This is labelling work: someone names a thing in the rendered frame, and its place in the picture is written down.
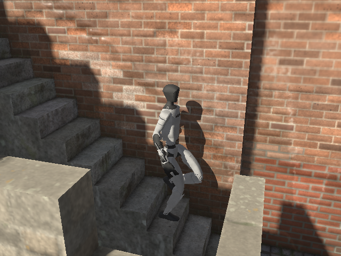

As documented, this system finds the robot right upper arm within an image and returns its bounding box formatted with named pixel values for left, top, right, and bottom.
left=152, top=109, right=171, bottom=140

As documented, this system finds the right robot hand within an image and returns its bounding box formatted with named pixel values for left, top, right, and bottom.
left=163, top=162, right=179, bottom=178

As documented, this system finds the robot right forearm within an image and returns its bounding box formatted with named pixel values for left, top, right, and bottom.
left=153, top=134, right=169, bottom=164

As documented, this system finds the right robot shin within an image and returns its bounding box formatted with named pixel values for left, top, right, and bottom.
left=163, top=189, right=184, bottom=215

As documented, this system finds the robot right foot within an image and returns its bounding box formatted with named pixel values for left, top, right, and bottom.
left=158, top=211, right=180, bottom=221

